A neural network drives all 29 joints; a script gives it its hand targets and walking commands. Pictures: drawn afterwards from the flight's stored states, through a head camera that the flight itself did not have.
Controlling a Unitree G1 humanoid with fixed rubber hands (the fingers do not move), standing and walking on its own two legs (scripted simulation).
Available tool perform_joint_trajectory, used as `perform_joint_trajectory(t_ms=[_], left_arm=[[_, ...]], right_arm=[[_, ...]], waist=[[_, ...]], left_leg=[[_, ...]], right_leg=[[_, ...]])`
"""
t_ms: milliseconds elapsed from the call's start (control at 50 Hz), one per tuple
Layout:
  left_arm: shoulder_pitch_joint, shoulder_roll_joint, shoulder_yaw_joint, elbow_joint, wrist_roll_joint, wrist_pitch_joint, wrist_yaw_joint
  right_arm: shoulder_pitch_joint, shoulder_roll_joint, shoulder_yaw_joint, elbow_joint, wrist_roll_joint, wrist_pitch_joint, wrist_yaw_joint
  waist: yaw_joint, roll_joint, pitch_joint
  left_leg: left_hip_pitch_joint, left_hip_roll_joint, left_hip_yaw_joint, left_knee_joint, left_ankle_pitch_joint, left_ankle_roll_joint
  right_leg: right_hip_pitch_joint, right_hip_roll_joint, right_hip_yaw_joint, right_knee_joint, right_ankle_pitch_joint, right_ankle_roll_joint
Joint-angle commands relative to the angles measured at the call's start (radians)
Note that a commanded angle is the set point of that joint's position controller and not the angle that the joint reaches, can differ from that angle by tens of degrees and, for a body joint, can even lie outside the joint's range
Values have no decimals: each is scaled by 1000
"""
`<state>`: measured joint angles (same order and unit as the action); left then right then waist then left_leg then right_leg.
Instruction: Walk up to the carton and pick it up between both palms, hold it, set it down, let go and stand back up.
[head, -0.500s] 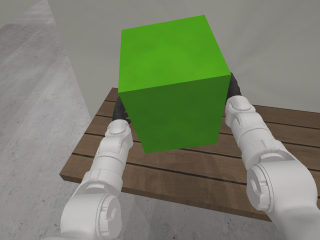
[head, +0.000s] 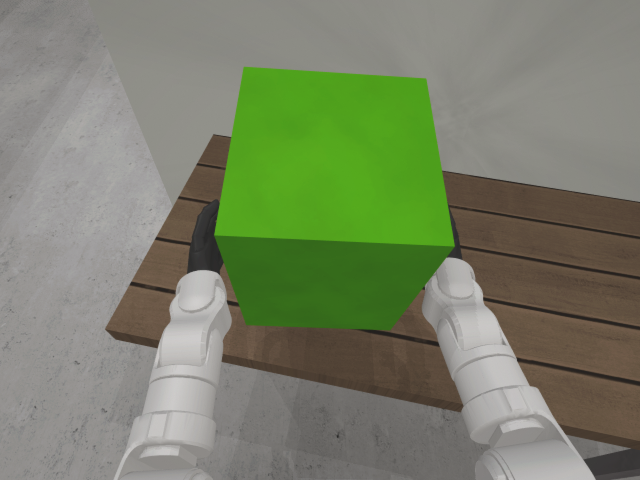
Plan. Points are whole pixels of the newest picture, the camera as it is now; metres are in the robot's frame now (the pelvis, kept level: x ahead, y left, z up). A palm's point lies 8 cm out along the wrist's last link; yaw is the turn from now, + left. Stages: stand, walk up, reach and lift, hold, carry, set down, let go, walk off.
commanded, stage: reach and lift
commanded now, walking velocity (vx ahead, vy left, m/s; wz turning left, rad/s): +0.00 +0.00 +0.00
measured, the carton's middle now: (326, 215) +0.43 +0.02 +0.09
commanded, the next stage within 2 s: hold in 1.60 s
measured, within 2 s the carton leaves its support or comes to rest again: neither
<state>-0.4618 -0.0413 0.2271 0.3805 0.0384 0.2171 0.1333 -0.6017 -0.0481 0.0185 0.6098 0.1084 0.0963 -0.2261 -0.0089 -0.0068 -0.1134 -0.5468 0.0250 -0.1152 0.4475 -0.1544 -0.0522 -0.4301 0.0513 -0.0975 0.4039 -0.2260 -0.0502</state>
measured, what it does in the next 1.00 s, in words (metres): shifts its weight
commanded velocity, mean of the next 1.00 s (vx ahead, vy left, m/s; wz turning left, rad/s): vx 0.00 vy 0.00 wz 0.00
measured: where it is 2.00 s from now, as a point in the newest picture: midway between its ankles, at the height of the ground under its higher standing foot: outside the picture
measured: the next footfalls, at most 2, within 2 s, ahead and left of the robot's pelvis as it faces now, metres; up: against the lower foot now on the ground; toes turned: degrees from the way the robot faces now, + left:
none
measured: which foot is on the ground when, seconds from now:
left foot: down 0.00-1.00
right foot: down 0.00-1.00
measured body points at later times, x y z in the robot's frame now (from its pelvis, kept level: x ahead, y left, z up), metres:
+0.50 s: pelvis -0.03 +0.03 +0.00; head -0.05 +0.06 +0.45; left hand +0.36 +0.16 +0.12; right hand +0.35 -0.13 +0.14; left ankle +0.03 +0.15 -0.74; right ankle -0.03 -0.09 -0.74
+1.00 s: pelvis -0.04 +0.03 +0.00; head -0.04 +0.08 +0.45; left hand +0.37 +0.18 +0.11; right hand +0.37 -0.12 +0.15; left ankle +0.03 +0.15 -0.74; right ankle -0.03 -0.09 -0.74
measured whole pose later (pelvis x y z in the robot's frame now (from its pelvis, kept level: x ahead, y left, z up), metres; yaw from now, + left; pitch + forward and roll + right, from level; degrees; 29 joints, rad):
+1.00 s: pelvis -0.04 +0.03 +0.00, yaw -2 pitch +5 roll -2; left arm -0.66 0.01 0.22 0.56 0.11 0.40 0.12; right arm -0.77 0.00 -0.19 0.78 0.08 0.21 -0.20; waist -0.04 -0.07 -0.11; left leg -0.40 0.00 -0.07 0.41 -0.10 -0.01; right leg -0.29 0.03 -0.02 0.37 -0.16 0.00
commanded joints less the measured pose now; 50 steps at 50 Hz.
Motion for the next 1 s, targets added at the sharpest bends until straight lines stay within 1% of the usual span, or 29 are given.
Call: perform_joint_trajectory(t_ms=[0,40,60,100,120,160,180,200,220,300,320,360,380,420,440,480,500,520,580,620,640,660,700,760,780,820,860,920,980], left_arm=[[-752,-709,-682,-399,-68,-49,-90],[-695,-687,-667,-400,-43,-5,-87],[-660,-686,-690,-421,-46,18,-88],[-610,-659,-693,-429,-47,62,-100],[-612,-674,-717,-466,-54,81,-99],[-611,-664,-706,-434,-19,129,-105],[-574,-655,-681,-381,3,159,-113],[-575,-645,-670,-366,17,178,-128],[-555,-652,-657,-345,24,196,-142],[-729,-696,-683,-365,-9,201,-153],[-796,-705,-681,-384,-11,188,-146],[-877,-743,-690,-381,-10,174,-123],[-914,-733,-667,-340,-10,166,-120],[-927,-728,-616,-251,0,161,-126],[-958,-744,-619,-240,-7,155,-122],[-1004,-755,-601,-209,-35,133,-113],[-1001,-742,-557,-129,-18,134,-109],[-1014,-751,-545,-99,-26,129,-111],[-1019,-693,-429,11,16,118,-123],[-1049,-680,-380,22,33,106,-129],[-1063,-669,-362,39,39,102,-132],[-1044,-644,-317,80,50,99,-138],[-1080,-617,-292,64,49,80,-142],[-1066,-612,-276,87,72,76,-146],[-1097,-623,-310,44,52,68,-143],[-1104,-639,-323,82,42,72,-144],[-1138,-689,-405,-6,13,71,-122],[-1159,-707,-479,-56,-20,83,-104],[-1147,-766,-620,-232,-88,98,-79]], right_arm=[[-639,788,523,-525,35,-60,101],[-616,703,493,-508,49,-28,107],[-577,688,483,-501,63,-13,107],[-564,660,499,-534,85,18,99],[-566,659,513,-554,113,30,102],[-551,637,498,-495,123,70,99],[-552,620,484,-476,120,88,97],[-532,616,460,-435,121,109,91],[-545,610,452,-439,123,118,86],[-704,652,428,-469,140,129,94],[-693,680,414,-420,133,135,101],[-749,690,373,-377,119,126,133],[-759,704,334,-343,89,124,138],[-796,736,300,-295,58,116,150],[-858,740,299,-304,56,106,160],[-947,782,320,-342,53,90,168],[-981,765,286,-297,38,95,172],[-1009,799,285,-311,32,88,174],[-997,779,209,-179,-12,98,180],[-992,765,178,-107,-20,96,186],[-978,773,150,-76,-31,94,185],[-978,771,143,-59,-46,89,185],[-983,778,125,-27,-50,74,187],[-960,754,102,29,-59,60,188],[-979,772,110,-5,-50,49,185],[-1022,770,117,-25,-40,39,176],[-1054,769,142,-65,-11,24,183],[-1056,783,190,-115,19,34,174],[-1038,803,298,-248,99,47,161]], waist=[[-71,36,-1068],[-57,90,-959],[-76,99,-933],[-71,96,-851],[-69,121,-848],[-71,149,-694],[-64,119,-574],[-80,116,-517],[-75,115,-470],[-74,143,-450],[-89,137,-438],[-79,173,-453],[-90,145,-447],[-70,104,-432],[-50,125,-486],[-29,71,-577],[-21,49,-525],[-16,25,-572],[-10,-30,-498],[-1,-20,-523],[-15,-21,-512],[-4,-53,-499],[-3,-51,-526],[-9,-12,-522],[-24,-2,-575],[-33,-2,-569],[-35,60,-615],[-54,47,-645],[-62,112,-773]], left_leg=[[444,-53,4,88,565,7],[474,-43,-2,75,575,-14],[546,-39,-6,89,632,-23],[573,-40,-8,78,627,-27],[612,-40,-14,76,651,-39],[625,-38,-11,50,583,-43],[629,-36,-3,36,545,-36],[636,-36,0,21,520,-35],[632,-36,1,9,492,-35],[630,-43,3,-8,390,-49],[643,-40,3,-13,366,-49],[681,-26,4,-23,322,-59],[666,-24,11,-33,256,-48],[613,-27,27,-68,105,-11],[614,-22,31,-73,87,-8],[583,-29,42,-68,56,17],[556,-26,45,-86,-13,30],[533,-33,55,-85,-44,47],[490,-36,80,-110,-114,77],[491,-37,91,-116,-117,78],[485,-42,93,-116,-127,78],[463,-49,106,-116,-135,92],[471,-50,112,-109,-92,92],[500,-48,119,-113,-66,83],[512,-48,114,-101,-38,74],[521,-52,109,-97,-55,73],[579,-38,94,-80,21,45],[609,-39,81,-73,17,42],[694,-37,52,-12,218,7]], right_leg=[[499,-32,95,113,1045,123],[423,-19,83,94,926,100],[387,-4,72,77,886,96],[377,3,69,45,821,91],[371,11,66,36,788,85],[337,8,67,4,676,76],[321,7,68,-20,631,79],[330,5,66,-33,587,83],[329,3,66,-46,564,85],[294,1,59,-65,423,92],[277,-1,56,-71,386,92],[200,7,42,-91,238,69],[173,3,41,-98,192,69],[176,-10,45,-104,121,73],[154,-8,44,-98,97,68],[181,-10,52,-91,110,77],[148,-11,55,-102,48,75],[165,-15,59,-104,38,80],[159,-14,60,-115,-48,85],[166,-17,61,-116,-71,81],[179,-20,61,-112,-55,86],[185,-23,65,-115,-54,95],[190,-18,57,-107,-35,101],[209,-20,55,-113,-12,98],[224,-17,50,-102,28,100],[217,-18,48,-111,34,102],[164,-4,35,-107,44,86],[160,1,35,-111,55,92],[158,18,44,-97,166,82]])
